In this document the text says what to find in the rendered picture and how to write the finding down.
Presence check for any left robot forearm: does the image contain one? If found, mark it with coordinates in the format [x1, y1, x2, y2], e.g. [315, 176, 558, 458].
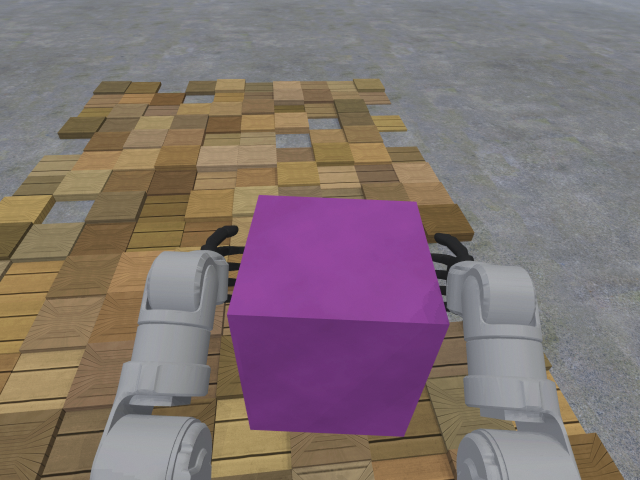
[90, 250, 229, 480]

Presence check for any robot left hand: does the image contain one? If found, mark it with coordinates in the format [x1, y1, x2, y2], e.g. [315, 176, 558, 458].
[201, 225, 245, 303]

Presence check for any right robot forearm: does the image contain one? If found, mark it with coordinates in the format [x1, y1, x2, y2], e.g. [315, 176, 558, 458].
[446, 261, 581, 480]

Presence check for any robot left upper arm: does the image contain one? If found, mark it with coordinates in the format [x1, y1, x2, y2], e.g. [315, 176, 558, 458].
[92, 414, 212, 480]

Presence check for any robot right upper arm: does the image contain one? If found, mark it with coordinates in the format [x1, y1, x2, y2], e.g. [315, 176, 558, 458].
[456, 428, 580, 480]

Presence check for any carton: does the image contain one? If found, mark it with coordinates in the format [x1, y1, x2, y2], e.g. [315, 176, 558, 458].
[227, 195, 450, 437]

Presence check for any robot right hand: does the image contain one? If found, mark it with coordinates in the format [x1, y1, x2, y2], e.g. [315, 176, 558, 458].
[430, 233, 474, 315]

